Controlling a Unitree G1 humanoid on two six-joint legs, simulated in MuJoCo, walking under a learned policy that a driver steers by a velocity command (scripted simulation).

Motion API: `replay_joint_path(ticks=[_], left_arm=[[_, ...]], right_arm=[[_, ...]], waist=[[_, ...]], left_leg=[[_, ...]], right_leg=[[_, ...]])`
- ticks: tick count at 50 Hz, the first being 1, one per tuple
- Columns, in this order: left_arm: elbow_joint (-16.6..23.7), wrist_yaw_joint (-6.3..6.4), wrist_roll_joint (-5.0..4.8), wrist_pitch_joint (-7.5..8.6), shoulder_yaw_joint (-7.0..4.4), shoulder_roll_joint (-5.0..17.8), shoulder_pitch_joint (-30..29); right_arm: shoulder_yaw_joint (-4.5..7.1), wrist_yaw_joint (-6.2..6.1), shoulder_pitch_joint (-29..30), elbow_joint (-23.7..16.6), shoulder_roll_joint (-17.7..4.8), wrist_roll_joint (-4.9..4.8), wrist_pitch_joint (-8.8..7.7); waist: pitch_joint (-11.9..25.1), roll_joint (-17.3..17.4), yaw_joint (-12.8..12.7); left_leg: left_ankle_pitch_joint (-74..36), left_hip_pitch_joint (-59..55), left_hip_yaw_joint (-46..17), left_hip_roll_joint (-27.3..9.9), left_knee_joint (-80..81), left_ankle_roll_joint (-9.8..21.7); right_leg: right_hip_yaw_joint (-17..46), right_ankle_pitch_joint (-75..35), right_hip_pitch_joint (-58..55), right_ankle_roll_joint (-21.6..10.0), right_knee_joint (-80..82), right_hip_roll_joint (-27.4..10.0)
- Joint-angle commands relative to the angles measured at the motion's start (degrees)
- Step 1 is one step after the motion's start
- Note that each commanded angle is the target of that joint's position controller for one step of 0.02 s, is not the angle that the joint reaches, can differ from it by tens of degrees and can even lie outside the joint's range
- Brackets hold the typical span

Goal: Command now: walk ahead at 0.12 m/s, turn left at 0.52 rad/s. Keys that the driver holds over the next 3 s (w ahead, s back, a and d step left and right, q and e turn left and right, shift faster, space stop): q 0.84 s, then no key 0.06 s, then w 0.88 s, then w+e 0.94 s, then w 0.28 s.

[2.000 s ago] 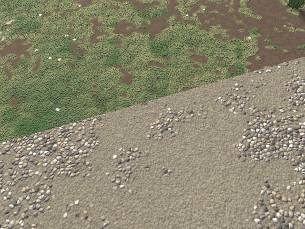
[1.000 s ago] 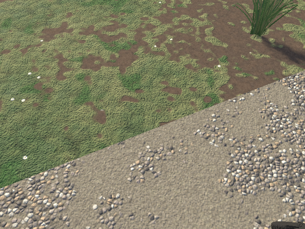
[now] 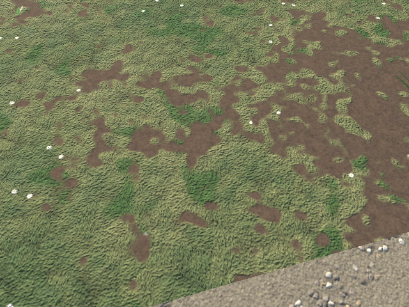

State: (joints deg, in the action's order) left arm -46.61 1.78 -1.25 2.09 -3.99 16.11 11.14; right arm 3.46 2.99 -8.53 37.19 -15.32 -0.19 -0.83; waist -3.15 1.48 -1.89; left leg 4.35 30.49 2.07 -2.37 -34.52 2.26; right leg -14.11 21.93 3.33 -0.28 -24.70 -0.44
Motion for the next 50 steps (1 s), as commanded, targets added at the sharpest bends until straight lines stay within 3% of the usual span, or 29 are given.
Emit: replay_joint_path(ticks=[1,2,3,4,5,6,8,10,14,17,20,23,24,25,26,27,28,30,33,36,41,43,44,45,46,47,48,49,50], left_arm=[[3.90,0.46,0.11,-0.37,-2.04,8.28,-0.21],[5.69,-0.26,3.68,-0.02,-0.24,2.57,3.64],[5.80,-1.24,2.58,0.49,0.13,4.95,4.78],[6.03,-1.69,0.68,0.39,-0.76,8.43,0.22],[6.99,-1.48,0.59,0.05,-0.64,7.98,-2.77],[6.69,-0.86,1.30,-0.53,-0.62,7.35,-4.00],[6.87,-0.43,1.46,-1.71,-0.82,7.39,-3.68],[6.16,-0.16,1.47,-1.97,-0.42,5.75,-2.52],[6.04,0.23,1.41,-2.25,-0.09,5.00,-3.89],[6.47,-0.09,1.17,-2.06,-0.36,5.38,-5.05],[6.79,-0.74,0.92,-1.14,-0.75,5.83,-4.92],[5.40,-1.48,1.03,-0.34,-1.62,6.54,-0.18],[5.37,-1.27,1.96,-0.45,-2.62,10.16,1.75],[5.06,-1.01,3.47,-1.01,-3.69,15.17,1.01],[7.15,-0.93,4.46,-0.69,-3.13,12.40,-1.88],[8.62,-0.37,3.87,-0.62,-2.27,9.41,-5.31],[9.17,-0.05,2.82,-0.74,-1.84,7.71,-7.64],[9.34,0.46,1.56,-1.08,-1.23,6.59,-7.18],[8.81,0.92,2.17,-2.11,-1.53,7.68,-3.14],[8.51,0.77,1.99,-2.68,-2.46,10.15,-1.40],[8.32,-0.41,0.59,-2.59,-3.42,12.41,-2.28],[7.91,-0.55,-0.62,-2.46,-3.33,12.15,-3.41],[6.73,-0.73,-0.78,-2.24,-2.78,10.30,-1.21],[6.65,-1.08,1.05,-1.98,-1.77,7.07,0.70],[9.96,-1.37,3.47,-1.50,-0.10,3.72,-1.72],[10.34,-1.08,2.08,-1.13,-1.47,7.93,-5.91],[10.32,-1.43,0.56,-1.04,-2.03,9.27,-6.67],[9.53,-1.71,0.35,-0.93,-2.24,9.04,-6.39],[8.96,-1.76,0.73,-0.82,-2.36,9.27,-6.45]], right_arm=[[5.05,-1.16,-12.81,-1.93,-12.81,0.31,-0.78],[5.74,-2.52,-12.07,-3.21,-18.13,0.71,-0.46],[4.75,-2.06,-11.66,-5.59,-16.67,1.59,-0.98],[4.16,-1.61,-8.92,-6.58,-13.61,1.06,-1.07],[3.61,-1.79,-6.18,-6.43,-11.64,-0.08,-0.95],[3.12,-2.16,-4.13,-6.56,-10.03,-0.81,-0.48],[2.86,-2.88,-1.26,-7.40,-9.63,-0.01,0.42],[3.33,-3.45,-1.09,-7.81,-10.50,0.65,0.72],[3.96,-4.78,-1.35,-8.06,-11.68,0.15,1.58],[3.93,-4.86,-0.68,-8.54,-11.36,0.29,2.32],[3.92,-4.59,-0.96,-8.76,-11.11,0.16,2.87],[3.75,-4.76,-0.11,-9.07,-10.53,-0.92,3.53],[3.14,-4.79,-1.45,-9.28,-8.41,-0.83,3.56],[2.98,-4.67,-0.36,-11.49,-7.43,-1.29,3.12],[4.35,-4.42,-1.48,-10.64,-11.89,0.07,2.28],[5.19,-4.06,-3.09,-8.83,-13.62,-0.23,2.34],[5.17,-4.08,-4.83,-7.05,-12.61,-0.45,2.92],[4.23,-4.04,-5.49,-6.23,-9.41,-0.47,3.86],[3.10,-3.73,-0.06,-8.49,-7.30,-1.37,3.91],[2.24,-3.17,2.39,-9.96,-6.09,-0.96,3.83],[2.60,-2.25,1.02,-9.99,-7.31,-1.12,4.29],[2.88,-1.99,-2.27,-8.74,-6.82,-1.03,4.41],[3.35,-2.34,-4.38,-7.87,-7.76,-0.85,4.33],[4.43,-3.04,-6.43,-7.92,-11.77,-0.88,4.09],[4.90,-3.58,-6.61,-8.97,-16.82,0.24,3.62],[4.49,-3.16,-11.06,-7.76,-14.02,1.11,2.29],[3.60,-3.02,-10.85,-6.19,-12.08,0.83,1.23],[3.05,-3.14,-8.81,-5.41,-10.21,-0.02,0.62],[2.38,-3.34,-6.87,-5.22,-9.16,-0.39,0.28]], waist=[[11.12,2.63,7.13],[15.20,17.33,2.22],[26.94,14.21,3.57],[24.48,5.85,5.48],[18.62,1.85,4.37],[14.18,-1.32,3.24],[11.00,1.65,0.72],[11.32,3.39,0.48],[12.33,4.70,1.66],[10.77,6.70,2.46],[10.13,8.25,3.02],[9.79,7.80,0.44],[10.17,1.68,0.83],[6.24,-16.77,2.80],[6.19,-16.22,2.26],[6.29,-11.34,3.63],[5.60,-8.83,4.58],[4.54,-8.18,3.57],[4.24,-10.17,0.20],[6.15,-11.89,-1.51],[7.10,-13.25,-0.85],[7.40,-12.08,1.70],[8.08,-9.18,2.44],[10.45,1.78,2.02],[11.15,17.60,1.91],[14.17,11.17,7.53],[11.06,8.65,6.53],[8.16,7.08,5.47],[5.10,8.00,4.92]], left_leg=[[-21.64,-20.45,-3.46,1.25,8.04,5.52],[-50.92,-35.88,-23.02,-12.62,3.35,14.34],[-39.85,-42.71,-40.68,-19.91,8.64,23.66],[-30.08,-39.99,-35.48,-17.35,11.05,21.23],[-21.22,-34.35,-30.33,-14.53,11.83,17.70],[-15.40,-28.07,-27.12,-12.21,13.11,15.04],[-10.64,-18.40,-23.77,-8.54,15.52,12.72],[-12.14,-16.60,-22.11,-6.94,15.73,12.35],[-1.52,-15.37,-23.50,-5.75,15.88,11.41],[8.72,-13.54,-26.17,-4.75,16.69,10.10],[10.15,-15.05,-29.62,-4.66,15.67,9.35],[10.04,-12.52,-29.46,-1.71,11.89,6.33],[18.03,-6.62,-25.37,1.94,4.63,3.30],[27.65,5.58,-11.32,11.58,-7.66,-0.14],[29.80,6.70,-11.40,8.73,-22.44,-2.83],[26.10,5.59,-11.86,7.46,-28.90,-3.58],[23.02,5.30,-10.64,6.99,-31.91,-4.60],[18.93,7.28,-8.93,6.04,-37.02,-6.37],[16.33,8.91,-5.03,3.89,-29.71,-7.88],[18.27,4.57,-3.22,1.50,-20.24,-8.10],[17.54,-6.17,0.99,1.77,-6.19,-5.36],[9.84,-13.42,2.24,3.10,5.97,-2.46],[3.49,-20.72,1.06,3.93,12.54,-0.50],[-13.73,-32.17,-10.33,-4.09,13.67,2.37],[-23.31,-36.98,-28.41,-18.53,12.45,13.18],[-8.33,-34.29,-31.07,-20.37,15.71,18.60],[8.26,-32.86,-27.86,-17.09,17.99,15.93],[22.69,-30.58,-25.53,-13.77,19.92,12.60],[26.70,-28.47,-24.69,-12.35,22.14,11.05]], right_leg=[[2.32,-38.86,4.73,-1.65,-24.02,-8.26],[3.16,11.55,24.43,2.67,-43.67,0.66],[16.85,20.26,31.83,3.58,-55.84,5.37],[20.50,15.23,34.59,2.69,-57.02,2.43],[20.01,10.24,36.14,2.25,-53.71,0.66],[19.90,7.11,35.60,2.40,-49.29,-1.11],[19.08,3.61,29.19,2.59,-41.87,-1.14],[18.15,2.55,26.40,3.53,-35.18,0.23],[19.19,-1.44,24.02,4.74,-26.46,1.05],[19.49,-2.68,22.15,4.37,-21.48,1.70],[19.46,-1.93,20.09,3.15,-15.20,2.35],[18.09,-9.26,10.54,0.34,0.29,1.72],[25.35,-9.17,4.55,-2.95,4.65,-7.51],[39.53,-14.96,4.54,-11.11,8.97,-18.40],[44.55,-19.85,7.68,-15.86,9.58,-23.75],[38.69,-22.06,8.50,-14.20,7.93,-21.09],[32.49,-22.39,8.46,-11.23,6.63,-17.00],[26.38,-25.38,6.63,-10.25,5.85,-14.16],[21.80,-26.77,1.56,-11.29,6.23,-13.22],[20.01,-28.98,-1.26,-12.09,5.38,-15.30],[17.21,-31.50,1.15,-11.35,3.32,-17.60],[15.27,-30.39,3.23,-8.86,-0.93,-16.75],[12.94,-26.67,7.15,-5.79,-5.07,-14.92],[7.85,-13.00,17.48,-0.53,-16.42,-10.50],[6.37,15.65,34.19,3.94,-29.78,-2.80],[14.02,16.80,36.87,4.02,-38.87,-2.59],[15.49,12.15,38.89,2.93,-40.53,-4.14],[15.67,7.09,39.66,2.09,-38.97,-5.02],[15.62,2.44,40.27,2.07,-37.01,-5.25]])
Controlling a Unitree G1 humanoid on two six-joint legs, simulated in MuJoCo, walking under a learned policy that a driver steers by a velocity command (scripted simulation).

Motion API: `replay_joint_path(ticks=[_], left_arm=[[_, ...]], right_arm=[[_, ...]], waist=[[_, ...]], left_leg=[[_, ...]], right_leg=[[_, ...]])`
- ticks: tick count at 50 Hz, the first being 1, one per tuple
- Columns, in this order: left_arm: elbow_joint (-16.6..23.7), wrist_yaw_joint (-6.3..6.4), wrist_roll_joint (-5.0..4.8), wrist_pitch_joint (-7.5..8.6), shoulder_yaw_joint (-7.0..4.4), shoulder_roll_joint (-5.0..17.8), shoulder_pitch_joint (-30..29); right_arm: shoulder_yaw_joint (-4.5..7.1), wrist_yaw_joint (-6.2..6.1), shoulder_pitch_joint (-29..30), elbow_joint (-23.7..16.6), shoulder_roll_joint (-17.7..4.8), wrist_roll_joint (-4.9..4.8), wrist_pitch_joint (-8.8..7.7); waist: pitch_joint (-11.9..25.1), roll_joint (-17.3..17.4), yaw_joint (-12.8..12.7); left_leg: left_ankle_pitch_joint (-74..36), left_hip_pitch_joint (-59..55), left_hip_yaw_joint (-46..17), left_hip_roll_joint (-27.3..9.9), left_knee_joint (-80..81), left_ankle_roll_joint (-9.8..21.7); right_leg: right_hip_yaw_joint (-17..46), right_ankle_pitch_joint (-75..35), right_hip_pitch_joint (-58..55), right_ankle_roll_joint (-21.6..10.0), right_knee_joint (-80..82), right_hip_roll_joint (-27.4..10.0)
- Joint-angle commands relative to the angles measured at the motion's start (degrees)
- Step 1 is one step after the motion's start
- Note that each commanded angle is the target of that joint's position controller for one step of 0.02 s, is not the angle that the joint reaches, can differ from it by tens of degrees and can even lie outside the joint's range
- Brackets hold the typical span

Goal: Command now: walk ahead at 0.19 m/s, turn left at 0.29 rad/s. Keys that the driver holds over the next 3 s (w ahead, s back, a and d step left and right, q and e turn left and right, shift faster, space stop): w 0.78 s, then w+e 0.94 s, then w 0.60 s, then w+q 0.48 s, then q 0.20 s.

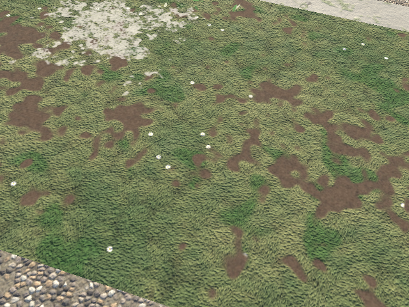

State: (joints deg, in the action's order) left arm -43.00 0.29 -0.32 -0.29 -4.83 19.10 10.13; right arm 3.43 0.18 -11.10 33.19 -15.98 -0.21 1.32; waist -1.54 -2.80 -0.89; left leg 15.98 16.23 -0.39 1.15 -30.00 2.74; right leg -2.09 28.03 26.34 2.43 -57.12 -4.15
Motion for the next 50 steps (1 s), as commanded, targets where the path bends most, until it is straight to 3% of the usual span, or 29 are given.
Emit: replay_joint_path(ticks=[1,4,8,15,17,19,20,21,22,23,24,25,26,28,30,34,38,41,43,44,45,46,47,48,49,50], left_arm=[[4.97,-0.47,0.03,1.84,-1.56,6.12,-4.85],[3.63,-1.04,-0.18,3.38,-1.22,4.78,-3.55],[3.76,-1.46,-0.23,4.34,-0.02,2.40,-5.81],[5.53,-2.74,-1.04,5.38,0.77,2.95,-8.62],[5.05,-2.94,-1.13,5.82,0.69,3.42,-5.98],[2.43,-2.31,-0.88,5.99,-0.40,5.29,2.57],[1.06,-1.70,-0.51,6.19,-1.47,8.88,11.08],[0.15,-1.85,0.24,5.98,-3.03,15.79,16.01],[0.28,-2.23,-0.26,6.26,-1.67,10.59,16.06],[0.78,-2.11,-0.22,6.25,-0.62,7.82,12.71],[1.59,-2.01,0.23,6.13,-0.05,6.18,9.89],[1.85,-1.98,0.42,5.93,0.45,4.78,7.88],[2.18,-1.83,0.86,5.99,0.84,4.04,6.55],[2.08,-1.64,0.60,6.30,0.87,4.01,6.14],[1.34,-1.40,0.25,6.52,0.71,4.74,6.89],[-0.35,-0.65,-0.11,5.81,0.63,5.68,9.16],[-2.59,-0.32,-0.71,5.00,0.47,6.65,13.68],[-4.00,-0.08,-1.07,3.95,0.20,7.00,15.45],[-3.97,0.31,-1.09,3.38,-0.32,8.38,14.60],[-3.79,0.45,-0.98,3.12,-0.55,9.17,13.66],[-3.32,0.51,-0.60,2.94,-0.12,8.35,12.55],[-1.47,0.50,0.89,3.17,1.28,4.55,12.59],[-0.80,0.00,-0.14,4.27,3.41,-3.02,22.27],[-1.84,-0.20,-1.85,4.91,1.72,4.37,17.81],[0.19,-0.21,-2.89,5.04,0.72,6.89,11.47],[0.91,0.05,-2.32,5.04,0.82,6.07,8.64]], right_arm=[[2.00,-0.80,-3.11,-1.10,-8.30,-0.20,-2.13],[1.84,-1.19,-3.22,-0.72,-8.10,0.63,-3.50],[2.30,-0.96,-4.98,1.13,-9.53,0.08,-4.64],[2.70,0.06,-8.44,4.44,-10.90,-1.00,-4.57],[2.59,0.20,-8.08,4.97,-10.72,-1.17,-4.25],[1.74,0.12,-7.99,5.33,-8.75,-0.68,-4.01],[0.50,0.05,-7.28,4.51,-5.48,0.07,-4.15],[-0.48,-0.32,-10.19,1.69,-2.25,-0.26,-5.33],[0.72,-0.55,-7.92,2.10,-7.32,-1.02,-6.14],[1.39,-0.20,-5.23,1.67,-9.42,-2.00,-6.54],[1.11,-0.15,-3.99,1.94,-8.65,-1.75,-6.57],[1.06,-0.04,-2.71,1.89,-7.88,-0.89,-6.57],[1.16,0.10,-2.94,2.09,-7.21,-0.56,-6.37],[0.91,0.33,-4.07,2.78,-5.62,-0.44,-5.72],[0.71,0.18,-2.32,2.30,-4.91,-0.10,-5.28],[-0.32,0.58,4.86,0.72,-2.52,-0.11,-5.99],[-0.79,2.00,12.50,-1.09,-1.84,-0.78,-6.82],[-0.43,2.98,15.38,-2.55,-2.89,-0.85,-7.31],[0.39,3.04,12.21,-1.98,-4.85,-0.60,-7.57],[1.27,2.67,7.22,-0.80,-6.58,-0.51,-7.61],[2.58,2.00,-1.94,1.62,-9.13,-0.49,-7.52],[3.65,1.06,-12.78,3.33,-13.24,0.56,-7.14],[3.99,1.33,-13.74,4.34,-16.24,1.07,-7.00],[2.68,1.14,-13.29,3.83,-9.78,0.59,-6.77],[1.86,0.75,-9.53,4.17,-7.47,0.25,-6.70],[1.43,0.70,-6.04,4.46,-6.33,0.28,-6.76]], waist=[[1.59,13.10,3.00],[0.77,10.90,2.15],[0.10,10.05,3.32],[-2.35,8.93,4.68],[-1.77,8.75,2.77],[1.86,7.61,-1.44],[7.78,1.23,-5.08],[12.97,-15.89,-4.16],[11.47,-9.95,-5.51],[5.90,-6.84,-4.42],[3.78,-3.59,-3.20],[1.45,-1.82,-2.34],[0.79,-2.53,-1.00],[0.73,-2.94,0.14],[-0.22,-1.26,0.23],[-1.46,-0.88,-1.92],[-3.53,-0.39,-4.66],[-4.21,-0.67,-3.92],[-1.71,-2.04,-1.14],[1.86,-2.83,1.93],[8.06,-2.32,6.87],[18.08,3.44,10.42],[27.43,19.63,4.84],[24.48,13.97,8.01],[14.06,11.24,7.73],[9.17,6.93,5.85]], left_leg=[[14.53,-11.78,-20.94,-14.62,19.43,9.98],[7.87,-11.64,-17.25,-13.18,21.58,9.60],[2.86,-10.80,-13.95,-13.18,21.93,9.42],[3.69,-8.82,-14.35,-15.60,19.63,10.00],[2.10,-8.21,-14.11,-15.52,17.19,8.97],[-6.18,-4.21,-11.04,-11.94,8.12,6.49],[-7.14,1.75,-5.72,-7.22,-8.37,3.44],[10.20,21.05,0.03,1.54,-29.58,-1.36],[15.84,28.42,-6.49,0.57,-38.42,-1.82],[11.22,32.27,-6.73,-2.53,-41.01,-0.70],[6.31,31.59,-5.31,-4.84,-40.18,-0.28],[2.53,30.90,-4.87,-6.30,-37.35,-0.40],[-0.46,27.96,-4.85,-7.59,-35.16,-0.62],[-3.70,25.38,-3.59,-7.84,-32.87,-1.75],[-7.26,26.64,-2.79,-7.94,-28.80,-3.11],[-17.86,24.07,-0.74,-6.82,-13.57,-3.97],[-22.64,21.66,0.70,-4.91,-3.49,-3.08],[-18.42,21.70,-0.37,-3.89,0.34,-1.18],[-13.75,15.70,0.21,-1.96,1.77,0.24],[-12.45,7.83,1.47,-0.39,2.36,1.44],[-14.70,-6.30,1.59,-0.93,2.86,3.26],[-15.52,-26.40,-9.88,-12.26,-1.05,6.71],[-3.54,-44.14,-37.37,-26.27,4.71,15.63],[4.28,-40.14,-39.67,-24.62,10.18,13.95],[2.74,-32.00,-29.33,-22.63,11.59,11.21],[-2.58,-23.66,-22.88,-20.44,13.27,9.89]], right_leg=[[3.40,-8.11,15.91,-0.52,-3.61,-1.31],[2.93,-16.83,14.51,-0.62,1.83,-0.64],[2.80,-21.36,10.35,-0.19,14.57,0.02],[2.29,-18.63,4.46,-2.54,23.93,0.84],[1.24,-18.69,-0.88,-4.10,26.86,1.48],[0.07,-17.82,-14.44,-5.85,28.98,3.25],[9.46,-15.54,-26.04,-8.99,31.25,-4.41],[35.61,-3.45,-40.46,-18.08,39.02,-16.97],[43.53,6.83,-39.92,-19.36,43.80,-17.84],[37.24,6.89,-36.17,-17.47,43.88,-16.92],[31.40,2.23,-32.22,-16.05,43.97,-14.44],[27.09,-3.26,-28.30,-15.62,45.07,-12.37],[23.36,-8.19,-24.88,-14.87,46.28,-10.61],[18.44,-15.94,-21.85,-15.17,48.23,-8.84],[14.59,-23.59,-21.20,-15.57,49.39,-8.23],[7.44,-32.31,-20.85,-13.68,49.70,-5.59],[6.62,-31.33,-23.85,-13.47,49.32,-7.13],[8.58,-36.29,-29.36,-12.89,45.89,-9.80],[9.54,-47.13,-31.57,-11.89,40.94,-10.13],[9.01,-56.18,-30.95,-11.17,35.10,-9.14],[7.09,-57.47,-26.17,-9.47,24.56,-6.21],[5.64,-39.66,-12.82,-7.51,6.74,-2.38],[6.58,4.55,8.25,-4.30,-12.47,7.20],[11.67,4.40,13.62,-4.10,-18.00,4.62],[9.81,-0.60,16.76,-4.07,-18.47,2.10],[8.52,-5.44,15.16,-3.79,-16.41,-0.48]])
Over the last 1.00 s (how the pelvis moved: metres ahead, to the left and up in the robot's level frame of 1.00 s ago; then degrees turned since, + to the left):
0.06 0.00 0.01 34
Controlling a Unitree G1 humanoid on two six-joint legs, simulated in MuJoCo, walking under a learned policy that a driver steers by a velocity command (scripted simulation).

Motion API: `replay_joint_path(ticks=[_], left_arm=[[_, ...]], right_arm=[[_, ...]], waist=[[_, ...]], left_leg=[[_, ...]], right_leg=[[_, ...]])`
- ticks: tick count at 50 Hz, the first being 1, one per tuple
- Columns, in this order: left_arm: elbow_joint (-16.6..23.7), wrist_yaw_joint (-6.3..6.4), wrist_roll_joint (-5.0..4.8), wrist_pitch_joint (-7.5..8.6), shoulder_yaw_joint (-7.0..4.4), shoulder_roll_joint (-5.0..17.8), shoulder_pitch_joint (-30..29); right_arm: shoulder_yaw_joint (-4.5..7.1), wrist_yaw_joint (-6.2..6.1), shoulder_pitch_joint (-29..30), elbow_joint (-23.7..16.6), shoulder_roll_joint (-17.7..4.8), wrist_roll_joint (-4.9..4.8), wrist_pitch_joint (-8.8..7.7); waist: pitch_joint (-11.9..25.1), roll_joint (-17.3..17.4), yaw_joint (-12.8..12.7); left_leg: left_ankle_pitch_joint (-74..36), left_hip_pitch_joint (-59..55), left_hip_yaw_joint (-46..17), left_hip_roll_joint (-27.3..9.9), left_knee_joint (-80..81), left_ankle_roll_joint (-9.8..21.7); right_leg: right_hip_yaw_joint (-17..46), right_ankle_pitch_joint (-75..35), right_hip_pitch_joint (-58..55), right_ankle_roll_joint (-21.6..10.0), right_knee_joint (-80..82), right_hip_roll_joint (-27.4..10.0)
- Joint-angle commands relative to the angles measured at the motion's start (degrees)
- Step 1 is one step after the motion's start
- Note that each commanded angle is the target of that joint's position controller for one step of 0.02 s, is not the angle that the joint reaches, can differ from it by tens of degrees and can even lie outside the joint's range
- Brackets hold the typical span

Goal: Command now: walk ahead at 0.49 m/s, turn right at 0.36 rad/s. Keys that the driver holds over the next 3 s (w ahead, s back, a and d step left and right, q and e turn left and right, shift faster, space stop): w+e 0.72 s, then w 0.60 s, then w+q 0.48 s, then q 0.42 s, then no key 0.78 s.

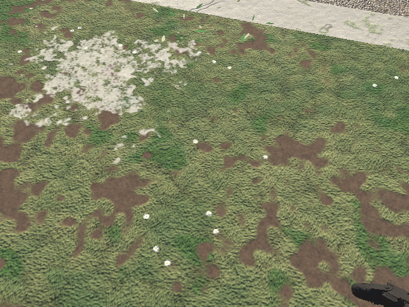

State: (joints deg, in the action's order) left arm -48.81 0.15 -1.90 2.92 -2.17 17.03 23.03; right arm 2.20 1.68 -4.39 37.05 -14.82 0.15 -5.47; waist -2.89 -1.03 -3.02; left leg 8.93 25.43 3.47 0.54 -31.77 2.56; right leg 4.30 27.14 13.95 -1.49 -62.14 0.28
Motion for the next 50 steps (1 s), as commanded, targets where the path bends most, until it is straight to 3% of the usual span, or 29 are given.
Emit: replay_joint_path(ticks=[1,3,6,8,12,15,17,19,20,21,22,23,24,25,26,27,28,29,32,37,40,43,45,46,47,48,49,50], left_arm=[[7.00,0.24,0.14,1.51,-2.10,7.48,-5.49],[6.37,0.11,-0.15,-0.08,-2.10,5.08,-2.69],[7.65,0.38,0.26,-1.80,-1.96,3.16,-4.34],[8.82,0.18,0.60,-1.79,-1.93,3.04,-6.86],[11.14,-1.61,0.64,-0.81,-1.16,1.61,-14.58],[13.80,-2.63,0.58,-0.81,-1.04,1.75,-19.77],[15.45,-3.19,0.65,-0.94,-1.33,2.55,-21.46],[16.21,-3.41,0.84,-1.31,-2.25,4.22,-19.58],[15.59,-3.30,0.81,-1.60,-3.21,5.80,-15.31],[13.59,-2.87,0.61,-1.80,-4.81,8.23,-6.85],[10.98,-1.82,0.43,-2.40,-6.93,12.62,3.29],[11.26,-1.29,-0.17,-2.09,-7.90,19.53,1.44],[13.93,-1.82,0.45,-0.80,-6.40,15.40,2.41],[13.27,-2.15,0.99,0.15,-5.32,11.71,0.70],[13.27,-2.13,0.84,0.65,-4.89,10.39,-2.14],[13.80,-1.98,0.89,0.73,-4.36,8.59,-6.09],[14.84,-1.68,1.55,0.81,-3.75,7.05,-8.46],[15.38,-1.48,1.84,0.85,-3.64,6.91,-9.36],[14.54,-0.45,1.28,1.08,-4.02,8.39,-8.02],[12.78,0.82,0.88,0.32,-4.28,9.34,-4.65],[10.74,0.71,0.68,0.30,-4.05,8.68,-1.56],[9.40,0.77,0.87,-0.06,-3.98,8.33,-0.47],[9.14,0.73,0.97,-0.52,-4.04,8.43,-1.49],[9.37,0.64,1.14,-0.61,-3.54,7.12,-2.02],[10.48,0.63,1.83,-0.61,-2.52,5.00,-2.42],[10.66,0.53,0.69,0.11,-1.30,1.08,5.91],[10.28,0.65,0.04,0.62,-1.50,4.36,5.08],[11.09,0.59,-0.37,0.76,-2.56,8.27,-2.03]], right_arm=[[2.36,-0.67,-10.13,0.96,-6.09,0.18,-0.17],[2.34,-0.57,-7.37,1.72,-4.98,0.71,-1.06],[3.01,-0.67,-5.90,3.55,-6.32,0.47,-2.09],[3.39,-1.02,-6.46,4.63,-7.36,0.64,-2.05],[3.88,-1.72,-8.05,5.90,-9.60,0.30,-1.21],[4.47,-1.87,-11.11,7.43,-11.32,-0.57,-0.07],[4.85,-1.91,-11.93,8.11,-12.26,-1.29,0.94],[5.32,-2.16,-11.15,8.04,-13.91,-1.87,1.81],[5.50,-2.28,-10.56,7.86,-14.58,-2.19,2.29],[5.28,-2.38,-9.52,7.60,-14.24,-2.50,2.72],[4.34,-2.64,-10.29,6.94,-12.11,-1.48,2.46],[1.63,-2.06,-15.52,3.54,-3.37,1.07,1.23],[1.71,-1.35,-11.31,3.13,-7.03,-0.57,-0.99],[2.59,-0.88,-5.37,1.38,-10.44,-2.80,-2.09],[2.18,-1.11,-4.30,1.06,-9.64,-2.39,-2.77],[2.32,-1.59,-4.38,1.69,-9.61,-0.81,-2.92],[2.71,-1.67,-5.44,2.10,-10.17,-0.11,-2.44],[2.84,-1.56,-6.12,2.16,-10.16,0.09,-1.75],[2.20,-1.65,-4.87,1.89,-7.70,0.84,-0.25],[0.87,-0.93,5.04,-0.22,-5.21,0.24,-0.36],[0.93,-0.07,8.02,-0.91,-5.98,-0.35,-1.11],[1.61,0.45,7.99,-1.31,-7.71,-0.36,-1.74],[2.32,0.32,3.67,-0.36,-8.77,-0.31,-2.11],[3.27,0.03,-2.07,1.22,-10.36,0.05,-2.35],[4.01,-0.27,-10.99,2.25,-12.96,0.80,-2.52],[5.51,-0.16,-17.97,4.48,-17.89,0.98,-1.86],[4.54,0.49,-19.53,5.66,-13.39,-0.95,-1.62],[3.50,0.27,-16.14,5.11,-9.91,-1.30,-1.37]], waist=[[6.93,4.87,6.20],[4.91,6.76,3.09],[1.21,5.21,1.72],[0.17,4.46,2.20],[-1.35,2.83,5.18],[-2.76,2.35,7.14],[-2.98,2.85,7.04],[-0.32,4.66,4.80],[2.72,5.49,2.08],[7.06,4.76,-2.94],[12.40,0.76,-7.23],[15.69,-15.86,0.19],[24.78,-9.14,-3.28],[17.00,-5.35,-4.36],[11.55,-1.86,-2.05],[8.34,0.47,0.45],[7.42,-0.49,2.44],[7.02,-1.16,3.39],[5.14,-0.28,3.72],[2.61,-3.14,-0.09],[2.01,-3.81,-1.94],[1.31,-5.08,-1.49],[2.09,-6.50,1.16],[5.75,-5.75,4.00],[14.06,-1.70,7.98],[22.06,14.95,6.07],[20.36,15.52,7.45],[11.30,9.17,8.46]], left_leg=[[0.25,-26.16,-21.67,-17.73,17.05,9.42],[-2.71,-18.75,-14.92,-15.70,21.35,9.11],[-7.94,-14.51,-7.90,-15.88,24.79,9.56],[-10.24,-15.68,-3.71,-15.20,25.34,9.33],[-12.02,-18.22,3.53,-13.82,25.26,7.61],[-12.88,-24.59,5.14,-15.93,23.86,6.96],[-17.27,-29.06,6.08,-17.22,21.11,6.01],[-34.23,-31.54,7.72,-17.37,14.27,4.68],[-42.94,-31.58,8.62,-16.82,7.20,3.95],[-45.58,-28.21,10.33,-14.86,-4.23,2.35],[-32.89,-15.72,10.53,-12.49,-20.85,-0.33],[20.64,11.07,6.96,-0.77,-41.83,-4.35],[26.20,17.40,-7.95,1.41,-49.08,-3.79],[20.60,22.19,-9.00,-1.35,-48.50,-2.47],[15.49,21.10,-8.66,-3.83,-43.70,-1.58],[12.31,17.61,-8.65,-5.75,-38.54,-1.83],[10.06,13.32,-9.13,-6.96,-35.65,-2.09],[8.93,10.96,-9.03,-7.08,-33.75,-2.69],[5.06,9.68,-7.21,-6.23,-25.80,-5.42],[-12.68,5.49,-6.22,-2.54,-4.52,-6.94],[-15.99,3.74,-6.63,-2.16,0.19,-5.81],[-10.27,4.09,-6.86,-2.02,3.13,-3.26],[-6.23,-1.08,-4.98,-0.97,5.36,-0.93],[-6.92,-9.53,-4.53,-0.92,6.46,0.97],[-7.61,-24.07,-12.40,-8.54,4.34,4.84],[2.86,-45.16,-37.15,-20.63,7.48,14.85],[18.46,-46.08,-49.27,-22.83,15.01,15.50],[22.12,-38.81,-42.12,-21.00,16.08,12.65]], right_leg=[[2.02,-7.48,25.55,0.48,-8.69,-6.39],[2.17,-10.52,20.04,1.06,-6.60,-8.17],[2.18,-13.58,21.99,2.18,-3.05,-8.96],[2.26,-19.52,24.36,2.63,2.36,-9.00],[-2.14,-30.21,22.47,1.67,16.95,-7.76],[-4.08,-28.84,24.42,0.24,22.67,-7.17],[-5.51,-24.68,25.18,-1.26,24.76,-6.23],[-8.60,-18.60,20.09,-3.45,25.38,-2.94],[-10.28,-15.96,14.09,-4.86,25.46,-0.49],[-11.39,-17.99,2.52,-6.80,28.67,2.50],[-4.68,-19.89,-15.22,-9.52,29.85,0.45],[27.80,-10.35,-33.00,-19.74,35.17,-14.30],[44.78,-2.49,-37.23,-23.22,44.36,-19.41],[37.26,-6.00,-32.89,-19.87,46.20,-18.30],[30.00,-11.63,-25.04,-17.89,45.72,-15.85],[24.40,-18.44,-17.47,-16.31,45.60,-13.66],[20.81,-24.04,-12.28,-15.76,46.57,-11.99],[19.54,-26.96,-9.33,-15.85,47.67,-11.20],[14.23,-33.31,-3.56,-15.95,49.05,-9.29],[9.75,-25.09,0.01,-11.62,48.51,-5.22],[11.87,-22.04,-2.74,-10.94,46.88,-7.40],[15.31,-24.05,-8.68,-10.19,43.16,-10.18],[15.64,-31.93,-10.45,-8.98,39.12,-10.16],[13.61,-38.98,-9.89,-7.60,32.23,-7.26],[10.38,-33.89,-3.48,-5.48,17.86,-4.10],[4.16,-8.42,17.71,-0.33,-3.25,5.10],[6.79,5.81,27.51,0.05,-10.08,4.45],[6.82,1.33,31.16,-0.33,-12.60,1.31]])
Over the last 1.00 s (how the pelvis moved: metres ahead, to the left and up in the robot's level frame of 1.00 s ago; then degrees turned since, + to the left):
0.43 -0.01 -0.01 -2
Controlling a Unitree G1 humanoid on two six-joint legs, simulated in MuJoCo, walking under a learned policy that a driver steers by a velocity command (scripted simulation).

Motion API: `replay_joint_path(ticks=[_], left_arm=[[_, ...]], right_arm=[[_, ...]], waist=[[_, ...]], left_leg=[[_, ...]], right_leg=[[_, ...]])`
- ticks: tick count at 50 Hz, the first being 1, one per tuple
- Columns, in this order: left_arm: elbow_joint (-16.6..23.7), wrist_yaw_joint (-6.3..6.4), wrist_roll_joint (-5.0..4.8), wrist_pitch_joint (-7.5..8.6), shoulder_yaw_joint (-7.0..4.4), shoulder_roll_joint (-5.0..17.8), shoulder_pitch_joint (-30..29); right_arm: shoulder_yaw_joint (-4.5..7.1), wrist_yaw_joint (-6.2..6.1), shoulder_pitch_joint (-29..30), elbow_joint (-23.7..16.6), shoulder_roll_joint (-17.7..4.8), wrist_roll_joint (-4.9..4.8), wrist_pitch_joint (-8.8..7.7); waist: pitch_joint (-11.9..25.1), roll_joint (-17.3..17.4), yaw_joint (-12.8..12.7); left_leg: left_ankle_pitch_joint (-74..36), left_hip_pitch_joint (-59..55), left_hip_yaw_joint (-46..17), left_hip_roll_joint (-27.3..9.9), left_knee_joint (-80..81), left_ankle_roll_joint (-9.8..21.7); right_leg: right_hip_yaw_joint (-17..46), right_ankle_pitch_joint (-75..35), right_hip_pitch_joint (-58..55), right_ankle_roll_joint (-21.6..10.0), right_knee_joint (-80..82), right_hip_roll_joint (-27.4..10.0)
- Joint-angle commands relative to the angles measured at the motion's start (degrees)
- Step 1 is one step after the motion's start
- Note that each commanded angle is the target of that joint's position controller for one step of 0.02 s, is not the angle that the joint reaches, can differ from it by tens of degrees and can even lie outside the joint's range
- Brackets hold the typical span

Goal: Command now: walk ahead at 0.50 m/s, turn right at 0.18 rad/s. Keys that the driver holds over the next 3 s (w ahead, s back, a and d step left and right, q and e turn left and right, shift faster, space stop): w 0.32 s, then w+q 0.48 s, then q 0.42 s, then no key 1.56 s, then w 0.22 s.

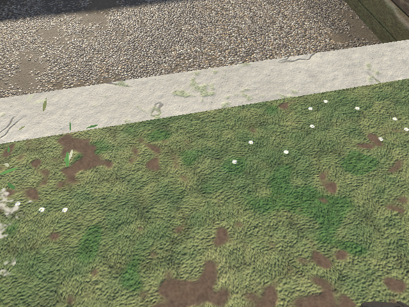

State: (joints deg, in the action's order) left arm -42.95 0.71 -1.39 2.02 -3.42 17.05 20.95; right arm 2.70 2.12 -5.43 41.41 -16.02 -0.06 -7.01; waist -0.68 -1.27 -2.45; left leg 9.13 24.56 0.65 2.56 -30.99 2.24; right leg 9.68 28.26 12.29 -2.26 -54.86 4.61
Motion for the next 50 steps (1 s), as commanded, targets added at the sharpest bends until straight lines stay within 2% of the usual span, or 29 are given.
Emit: replay_joint_path(ticks=[1,2,4,6,8,11,13,16,19,20,21,22,23,24,25,27,28,30,33,38,40,42,44,45,46,47,48,49,50], left_arm=[[6.42,0.08,-0.26,1.76,-1.17,8.07,-4.41],[7.12,-0.11,0.72,2.02,-1.16,7.34,-6.83],[6.72,-0.52,0.90,2.03,-1.05,5.38,-5.51],[6.67,-0.64,0.95,1.81,-0.52,3.47,-5.34],[7.93,-0.62,1.36,1.94,0.08,2.42,-8.79],[8.94,-1.10,1.24,2.49,0.73,1.16,-14.20],[9.64,-1.57,0.85,2.81,0.88,0.99,-17.82],[11.13,-2.35,0.33,3.14,0.70,1.58,-22.01],[11.82,-2.92,0.47,3.71,-0.04,3.29,-21.83],[10.91,-2.80,0.64,3.90,-0.73,4.56,-18.04],[8.68,-2.34,0.93,3.94,-2.02,6.89,-10.44],[6.99,-1.65,1.89,3.81,-3.24,10.55,-0.23],[5.99,-1.35,2.48,3.13,-4.31,15.62,4.12],[5.71,-1.37,1.99,2.75,-3.19,10.44,5.32],[5.54,-1.22,1.59,2.74,-2.19,7.78,1.62],[5.25,-1.42,1.66,3.02,-1.08,4.41,-5.28],[5.03,-1.56,2.01,3.54,-0.80,3.26,-7.44],[4.06,-1.67,2.07,4.49,-1.13,3.13,-9.42],[2.23,-1.26,2.31,5.15,-1.89,4.73,-9.51],[0.06,-0.30,1.89,4.40,-2.65,7.31,-7.38],[-1.11,-0.15,1.37,3.79,-3.03,8.33,-5.35],[-1.78,0.11,0.86,2.67,-3.31,9.08,-5.28],[-1.76,0.70,0.14,1.52,-3.72,10.61,-5.86],[-1.46,1.05,-0.29,1.00,-3.93,11.26,-6.51],[-1.07,1.25,-0.67,0.52,-3.88,11.18,-7.51],[-0.89,1.24,-0.50,0.70,-3.27,9.74,-6.87],[0.75,0.64,3.40,1.26,-1.14,2.57,-1.97],[1.85,-0.18,2.85,2.32,-0.12,3.27,2.24],[1.76,-0.50,0.81,2.74,-1.44,8.53,-4.44]], right_arm=[[2.41,-0.39,-11.41,0.00,-7.65,-0.35,0.64],[1.85,-0.47,-9.29,0.00,-6.33,0.09,0.96],[1.22,-0.68,-7.92,0.16,-5.00,0.69,0.81],[1.41,-0.86,-8.79,1.01,-6.01,0.04,0.55],[1.89,-1.20,-9.75,1.85,-7.94,-0.34,0.61],[2.05,-1.50,-11.52,3.02,-9.14,-0.79,1.19],[2.03,-1.57,-13.78,4.12,-9.65,-1.10,1.55],[2.01,-1.63,-16.88,5.85,-10.01,-1.37,2.36],[2.34,-2.06,-17.73,6.86,-10.92,-1.54,3.48],[2.53,-2.21,-16.64,6.70,-11.69,-1.59,3.74],[2.20,-2.26,-16.02,6.43,-11.04,-1.41,3.83],[1.00,-2.21,-14.97,4.79,-8.09,-0.32,3.54],[-1.13,-2.06,-22.54,3.58,-1.11,-0.21,2.53],[-0.07,-1.88,-21.21,4.64,-5.88,-1.64,1.82],[1.23,-1.81,-16.07,3.27,-9.56,-2.80,1.70],[1.43,-2.05,-11.43,2.29,-8.35,-1.80,2.25],[1.66,-2.12,-12.32,2.57,-7.42,-1.56,3.07],[1.35,-2.12,-13.82,2.91,-4.65,-1.71,4.56],[1.42,-2.18,-10.92,1.23,-3.81,-1.26,5.52],[0.63,-0.31,-2.21,-1.59,-2.27,-1.08,4.80],[0.47,0.31,1.44,-3.30,-2.24,-1.08,4.82],[0.71,0.94,3.68,-5.05,-2.85,-0.67,4.83],[1.60,1.50,2.07,-6.02,-4.42,-0.23,4.90],[2.37,1.61,-1.50,-5.52,-5.75,-0.23,4.97],[3.72,1.39,-8.33,-3.95,-7.97,-0.36,4.99],[5.37,0.32,-15.26,-2.34,-11.34,-0.21,5.22],[6.25,-1.23,-15.89,-2.38,-17.47,-0.18,5.87],[5.84,-0.76,-13.61,-6.15,-18.77,0.75,5.30],[5.08,-0.24,-13.11,-7.12,-14.67,0.48,5.26]], waist=[[4.63,5.41,6.85],[0.93,4.25,5.70],[0.44,6.64,3.27],[0.59,7.03,2.83],[-0.18,5.80,3.52],[-0.77,5.20,5.44],[-1.33,5.05,6.94],[-2.44,5.22,7.99],[-2.30,5.79,5.92],[-0.31,6.11,3.25],[4.61,5.27,-0.72],[13.13,2.12,-5.27],[22.25,-13.18,-2.77],[23.87,-11.97,-4.69],[13.66,-8.15,-4.42],[4.64,-4.39,-1.14],[2.71,-5.33,0.85],[1.21,-4.78,2.82],[-0.91,-2.58,3.37],[-3.10,-0.82,0.36],[-4.25,-0.26,-1.01],[-5.22,-0.52,-1.01],[-2.40,-2.69,0.77],[0.32,-3.79,2.77],[3.99,-3.09,6.57],[7.94,-0.11,10.19],[12.94,15.94,5.16],[26.19,16.89,3.73],[26.06,5.64,8.10]], left_leg=[[17.33,-30.61,-32.26,-20.69,15.98,11.24],[11.57,-24.34,-27.38,-18.47,17.49,11.13],[3.05,-18.72,-21.23,-15.14,19.73,10.29],[-3.72,-17.17,-17.12,-14.59,21.18,11.20],[-8.92,-16.92,-13.91,-14.56,22.46,11.72],[-11.84,-16.79,-8.76,-12.61,22.87,10.05],[-11.87,-17.03,-7.06,-12.26,22.50,9.28],[-12.08,-21.18,-7.81,-14.47,20.99,8.69],[-17.22,-24.83,-10.34,-16.35,16.46,7.34],[-23.94,-24.41,-9.83,-15.60,12.29,6.53],[-28.93,-21.63,-7.97,-12.87,3.84,5.10],[-19.25,-11.48,-6.00,-9.69,-11.19,2.92],[14.67,10.09,-1.87,-0.95,-32.46,-1.19],[24.00,16.27,-8.23,-1.81,-40.64,-1.38],[19.90,20.17,-7.97,-4.51,-42.97,-1.17],[11.79,17.58,-6.17,-8.37,-38.72,-1.57],[9.23,14.28,-6.64,-9.76,-36.74,-1.82],[6.88,10.93,-6.30,-10.28,-35.25,-2.49],[0.70,14.03,-7.14,-10.64,-30.01,-3.36],[-12.32,12.39,-2.99,-9.50,-13.35,-2.45],[-12.04,13.23,-1.68,-9.14,-9.45,-1.55],[-9.57,13.29,0.20,-7.95,-5.95,-0.52],[-4.79,8.79,3.09,-4.86,-4.82,1.00],[-2.59,3.97,4.62,-2.58,-4.55,2.03],[-4.65,-4.60,5.25,-0.19,-1.43,3.58],[-14.63,-17.05,2.74,0.17,3.17,5.71],[-43.71,-34.58,-14.92,-13.56,-2.62,11.17],[-40.33,-45.89,-41.61,-25.80,2.68,24.82],[-35.94,-42.99,-35.80,-22.68,6.11,21.86]], right_leg=[[-1.39,-4.08,32.01,0.31,-18.46,-5.60],[-2.58,-7.20,31.11,0.48,-14.79,-7.45],[-3.51,-10.74,25.91,0.84,-9.61,-9.87],[-5.16,-11.75,25.36,1.70,-5.44,-10.45],[-6.21,-15.98,26.46,2.73,1.33,-10.93],[-7.69,-26.07,23.93,3.12,12.84,-10.10],[-8.78,-30.88,21.36,3.21,18.49,-8.79],[-8.76,-31.24,21.23,2.22,22.82,-7.82],[-8.27,-25.52,17.71,0.37,26.43,-6.60],[-9.23,-24.57,11.59,-0.62,28.10,-5.43],[-9.95,-25.54,-0.08,-2.17,29.20,-4.95],[-2.70,-27.16,-17.34,-5.51,25.95,-13.00],[21.28,-20.48,-37.59,-13.76,28.63,-28.38],[30.35,-10.95,-35.76,-14.93,34.58,-29.11],[21.47,-9.91,-28.32,-12.26,36.15,-27.00],[9.40,-15.90,-13.99,-9.82,40.16,-22.23],[4.99,-18.79,-8.98,-9.05,42.49,-20.52],[-0.31,-23.55,-3.89,-9.28,45.81,-19.91],[-6.73,-29.42,-3.39,-9.54,47.76,-20.00],[-15.90,-31.43,-5.83,-7.69,48.52,-18.61],[-17.30,-31.74,-9.31,-7.30,47.94,-19.76],[-19.22,-41.49,-12.68,-6.14,43.98,-20.22],[-20.54,-57.99,-15.35,-4.46,36.71,-20.28],[-20.96,-65.41,-15.72,-3.50,30.87,-19.76],[-21.84,-66.75,-14.05,-1.97,21.34,-18.13],[-22.74,-57.31,-7.24,1.20,8.16,-15.02],[-21.94,-4.18,11.69,4.94,-11.69,-8.60],[-9.70,15.06,24.36,6.98,-28.48,-0.37],[-3.35,9.91,26.20,5.78,-29.10,-3.88]])
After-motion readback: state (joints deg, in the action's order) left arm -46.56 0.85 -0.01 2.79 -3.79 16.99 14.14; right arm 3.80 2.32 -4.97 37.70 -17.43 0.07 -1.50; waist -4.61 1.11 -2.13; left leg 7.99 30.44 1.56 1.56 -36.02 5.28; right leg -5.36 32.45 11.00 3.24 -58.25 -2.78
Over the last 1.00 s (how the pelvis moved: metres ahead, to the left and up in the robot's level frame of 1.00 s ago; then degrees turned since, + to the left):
0.56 -0.13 0.00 -29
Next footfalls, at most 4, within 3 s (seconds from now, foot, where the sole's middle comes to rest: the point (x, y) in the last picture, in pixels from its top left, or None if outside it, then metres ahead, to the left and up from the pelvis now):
0.44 right None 0.41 -0.15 -0.76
0.94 left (179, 255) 0.65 0.14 -0.76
1.42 right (236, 228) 0.76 -0.05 -0.76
1.68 left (174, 272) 0.59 0.16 -0.76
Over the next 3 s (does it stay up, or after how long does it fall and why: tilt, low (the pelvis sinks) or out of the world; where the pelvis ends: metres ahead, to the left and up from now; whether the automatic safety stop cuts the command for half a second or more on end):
stays up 0.67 0.04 0.00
